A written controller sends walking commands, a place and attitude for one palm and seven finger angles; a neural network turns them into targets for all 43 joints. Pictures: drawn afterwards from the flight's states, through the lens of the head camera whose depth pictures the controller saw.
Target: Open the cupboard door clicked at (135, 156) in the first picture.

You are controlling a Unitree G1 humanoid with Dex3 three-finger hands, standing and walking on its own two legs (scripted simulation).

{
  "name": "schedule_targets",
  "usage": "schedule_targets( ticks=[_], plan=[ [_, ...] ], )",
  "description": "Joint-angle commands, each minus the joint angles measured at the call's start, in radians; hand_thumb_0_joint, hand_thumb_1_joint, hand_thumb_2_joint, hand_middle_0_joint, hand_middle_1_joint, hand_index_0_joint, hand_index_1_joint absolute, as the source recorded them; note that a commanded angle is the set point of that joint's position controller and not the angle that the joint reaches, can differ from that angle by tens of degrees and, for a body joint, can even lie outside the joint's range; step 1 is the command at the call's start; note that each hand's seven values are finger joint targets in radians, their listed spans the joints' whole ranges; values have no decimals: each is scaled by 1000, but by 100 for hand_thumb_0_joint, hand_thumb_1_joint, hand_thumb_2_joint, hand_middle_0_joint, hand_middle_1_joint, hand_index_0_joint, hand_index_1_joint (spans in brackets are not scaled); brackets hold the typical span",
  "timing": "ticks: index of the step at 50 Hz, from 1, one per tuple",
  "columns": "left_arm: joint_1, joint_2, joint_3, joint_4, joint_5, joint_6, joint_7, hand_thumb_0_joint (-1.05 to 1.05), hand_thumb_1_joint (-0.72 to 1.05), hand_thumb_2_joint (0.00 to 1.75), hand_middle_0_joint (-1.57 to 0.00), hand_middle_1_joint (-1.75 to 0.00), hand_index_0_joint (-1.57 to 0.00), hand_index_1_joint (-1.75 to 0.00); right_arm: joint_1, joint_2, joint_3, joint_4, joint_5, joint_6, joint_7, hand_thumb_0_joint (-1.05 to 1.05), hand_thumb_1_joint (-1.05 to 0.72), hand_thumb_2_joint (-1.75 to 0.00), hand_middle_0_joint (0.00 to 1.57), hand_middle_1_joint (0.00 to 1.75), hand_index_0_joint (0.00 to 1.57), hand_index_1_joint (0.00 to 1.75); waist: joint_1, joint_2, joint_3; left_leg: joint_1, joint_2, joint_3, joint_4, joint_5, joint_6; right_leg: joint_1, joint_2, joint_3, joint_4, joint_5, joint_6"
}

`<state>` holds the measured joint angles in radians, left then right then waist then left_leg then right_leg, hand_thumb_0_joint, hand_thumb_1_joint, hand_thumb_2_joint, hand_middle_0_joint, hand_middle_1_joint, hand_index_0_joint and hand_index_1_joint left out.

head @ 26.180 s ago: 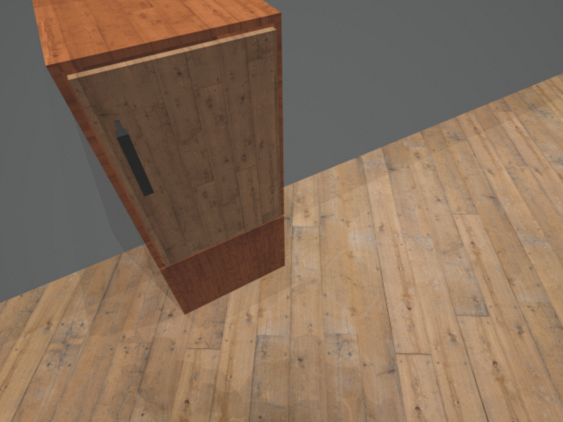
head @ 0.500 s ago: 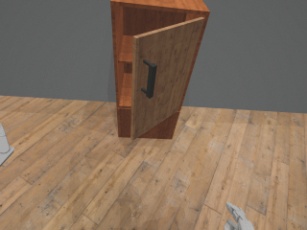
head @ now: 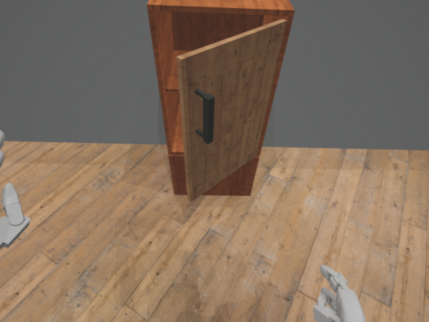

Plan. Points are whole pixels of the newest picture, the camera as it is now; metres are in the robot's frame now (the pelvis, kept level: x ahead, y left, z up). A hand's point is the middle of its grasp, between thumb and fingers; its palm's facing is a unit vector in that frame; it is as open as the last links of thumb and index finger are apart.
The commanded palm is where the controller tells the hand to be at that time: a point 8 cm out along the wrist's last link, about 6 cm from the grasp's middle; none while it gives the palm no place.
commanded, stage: stop stepping back and stand still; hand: left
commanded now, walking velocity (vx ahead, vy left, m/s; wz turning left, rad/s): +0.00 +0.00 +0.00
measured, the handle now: (203, 117) +0.62 +0.07 +0.02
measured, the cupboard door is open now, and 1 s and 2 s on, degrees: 42 42 42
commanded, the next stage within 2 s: let the arm hang, fingers relaxed in 0.16 s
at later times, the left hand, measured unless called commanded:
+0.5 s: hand out of the picture +0.10 +0.21 -0.14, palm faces +0.01 -0.97 -0.26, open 7.4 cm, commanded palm none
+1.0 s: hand out of the picture -0.08 +0.18 -0.17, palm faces +0.09 -0.98 -0.19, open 7.4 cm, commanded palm none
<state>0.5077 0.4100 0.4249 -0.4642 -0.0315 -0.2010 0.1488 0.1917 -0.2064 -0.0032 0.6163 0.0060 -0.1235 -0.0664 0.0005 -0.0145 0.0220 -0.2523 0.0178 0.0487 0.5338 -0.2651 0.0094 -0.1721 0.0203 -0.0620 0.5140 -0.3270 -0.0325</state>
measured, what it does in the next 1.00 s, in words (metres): stands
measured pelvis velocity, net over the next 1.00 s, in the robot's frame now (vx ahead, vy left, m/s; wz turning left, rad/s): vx -0.02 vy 0.02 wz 0.03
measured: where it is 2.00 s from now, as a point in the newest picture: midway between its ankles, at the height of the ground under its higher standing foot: outside the picture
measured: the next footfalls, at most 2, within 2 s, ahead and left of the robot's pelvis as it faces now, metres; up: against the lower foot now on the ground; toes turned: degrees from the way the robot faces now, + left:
none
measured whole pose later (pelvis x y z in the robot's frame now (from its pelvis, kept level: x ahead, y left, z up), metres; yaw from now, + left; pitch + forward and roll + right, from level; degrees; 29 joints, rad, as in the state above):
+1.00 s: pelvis -0.02 +0.02 +0.01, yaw +2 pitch -2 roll +0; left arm 0.35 0.12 0.01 1.17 0.01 0.01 0.03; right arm 0.31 -0.11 0.01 1.15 -0.02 0.02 -0.03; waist 0.00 0.02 0.05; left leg -0.23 -0.02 0.03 0.43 -0.18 0.04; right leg -0.15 -0.02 -0.08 0.44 -0.26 -0.01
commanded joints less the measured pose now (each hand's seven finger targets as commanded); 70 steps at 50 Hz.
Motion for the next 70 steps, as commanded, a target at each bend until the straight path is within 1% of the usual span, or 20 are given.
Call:
schedule_targets(
  ticks=[1, 4, 6, 12, 13, 14, 15, 16, 19, 21, 24, 26, 29, 30, 33, 40, 47, 52, 57, 70],
  plan=[
    [64, 160, 120, -156, -11, -54, 15, 0, 90, 90, -20, -30, -20, -30, -51, -119, -40, -142, 5, -46, -2, 0, -90, -90, 20, 30, 20, 30, 3, 80, -133, 25, 79, -81, -71, 378, 4, 83, -66, 106, -104, 407, 23],
    [77, 161, 115, -169, -19, -46, 15, 0, 90, 90, -20, -30, -20, -30, -49, -116, -39, -152, 6, -33, 2, 0, -90, -90, 20, 30, 20, 30, -2, 40, -173, 42, 62, -61, -52, 371, -4, 95, -85, 125, -104, 503, 19],
    [71, 187, 129, -186, -23, -41, 16, 0, 90, 90, -20, -30, -20, -30, -62, -117, -38, -156, 4, -31, -4, 0, -90, -90, 20, 30, 20, 30, 1, 53, -183, 59, 59, -54, -55, 368, -4, 84, -91, 122, -111, 519, 22],
    [11, 185, 110, -213, -22, -33, 21, 0, 90, 90, -20, -30, -20, -30, -69, -116, -32, -160, 2, -27, -16, 0, -90, -90, 20, 30, 20, 30, 2, 70, -151, 76, 55, -63, -91, 332, 0, 58, -77, 111, -141, 426, 29],
    [-58, 8, -322, 584, 72, 106, -121, 0, 90, 90, -20, -30, -20, -30, -126, -293, -79, 88, -3, -58, 79, 0, -90, -90, 20, 30, 20, 30, -33, 54, -58, -34, 90, -95, 53, 403, 17, -66, -168, 46, 0, 497, -2],
    [-54, -5, -300, 621, 60, 169, -142, 0, 90, 90, -20, -30, -20, -30, -40, -251, -82, 91, -4, 6, 76, 0, -90, -90, 20, 30, 20, 30, -17, 74, -119, 27, 92, -88, 20, 380, 14, -92, -155, 111, -23, 424, -18],
    [-81, -24, -311, 658, 62, 179, -149, 0, 90, 90, -20, -30, -20, -30, -14, -229, -67, 97, -16, 29, 72, 0, -90, -90, 20, 30, 20, 30, -14, 42, -117, -20, 105, -119, 1, 286, 39, -95, -137, 79, -12, 282, -15],
    [-128, -24, -324, 711, 67, 178, -152, 0, 90, 90, -20, -30, -20, -30, -22, -218, -58, 96, -22, 44, 70, 0, -90, -90, 20, 30, 20, 30, -5, -60, -100, -50, 108, -137, -9, 267, 50, -84, -118, 80, -16, 238, -15],
    [-228, -6, -341, 897, 65, 178, -152, 0, 90, 90, -20, -30, -20, -30, -32, -218, -40, 139, -34, 75, 68, 0, -90, -90, 20, 30, 20, 30, -12, -208, -86, -35, 73, -143, 1, 237, 48, -81, -157, 114, -54, 228, -36],
    [-264, -28, -363, 1034, 59, 190, -142, 0, 90, 90, -20, -30, -20, -30, -24, -179, -25, 183, -40, 98, 68, 0, -90, -90, 20, 30, 20, 30, -13, -158, -77, 2, 59, -127, -20, 264, 33, -74, -166, 115, -64, 236, -38],
    [-265, -51, -385, 1210, 48, 203, -130, 0, 90, 90, -20, -30, -20, -30, -28, -148, -2, 256, -41, 116, 61, 0, -90, -90, 20, 30, 20, 30, 0, 45, -52, 1, 70, -140, -106, 275, 30, -9, -134, 108, -73, 205, -11],
    [-247, -49, -390, 1309, 44, 203, -128, 0, 90, 90, -20, -30, -20, -30, -23, -137, 6, 299, -35, 121, 55, 0, -90, -90, 20, 30, 20, 30, 9, 71, -28, -15, 73, -147, -137, 211, 30, 24, -127, 107, -118, 138, -8],
    [-212, -110, -382, 1419, 41, 200, -127, 0, 90, 90, -20, -30, -20, -30, 15, -91, 5, 366, -37, 125, 44, 0, -90, -90, 20, 30, 20, 30, 4, 164, -11, -2, 63, -135, -157, 117, 23, 21, -134, 111, -167, 93, -22],
    [-203, -103, -386, 1447, 39, 200, -127, 0, 90, 90, -20, -30, -20, -30, 29, -85, 5, 385, -35, 127, 42, 0, -90, -90, 20, 30, 20, 30, 4, 191, -16, -5, 62, -136, -164, 104, 24, 32, -133, 110, -171, 97, -23],
    [-190, -126, -395, 1510, 37, 197, -127, 0, 90, 90, -20, -30, -20, -30, 81, -70, 2, 428, -31, 132, 36, 0, -90, -90, 20, 30, 20, 30, -5, 95, 0, 14, 65, -136, -164, 86, 23, 15, -134, 100, -198, 73, -24],
    [-130, -169, -406, 1591, 36, 198, -120, 0, 90, 90, -20, -30, -20, -30, 156, -40, 1, 486, -27, 135, 29, 0, -90, -90, 20, 30, 20, 30, -8, -5, 55, 23, 69, -137, -194, 48, 33, -31, -125, 85, -204, 31, -18],
    [-92, -193, -405, 1611, 38, 196, -112, 0, 90, 90, -20, -30, -20, -30, 188, -6, -1, 512, -27, 131, 29, 0, -90, -90, 20, 30, 20, 30, -8, -28, 82, 17, 63, -128, -198, 46, 35, -56, -125, 77, -191, 16, -12],
    [-84, -209, -402, 1610, 40, 195, -109, 0, 90, 90, -20, -30, -20, -30, 192, 10, -1, 515, -28, 126, 28, 0, -90, -90, 20, 30, 20, 30, -5, 15, 89, 1, 63, -138, -214, 28, 39, -55, -122, 78, -179, 26, -10],
    [-90, -213, -399, 1602, 42, 195, -108, 0, 90, 90, -20, -30, -20, -30, 190, 20, -2, 517, -29, 124, 28, 0, -90, -90, 20, 30, 20, 30, -2, 9, 114, -21, 57, -135, -217, 21, 36, -56, -123, 76, -179, 27, -9],
    [-101, -212, -399, 1596, 39, 190, -110, 0, 90, 90, -20, -30, -20, -30, 187, 9, -2, 511, -28, 119, 26, 0, -90, -90, 20, 30, 20, 30, -5, 24, 81, 21, 61, -134, -206, 90, 35, -34, -127, 75, -183, 77, -8]
  ],
)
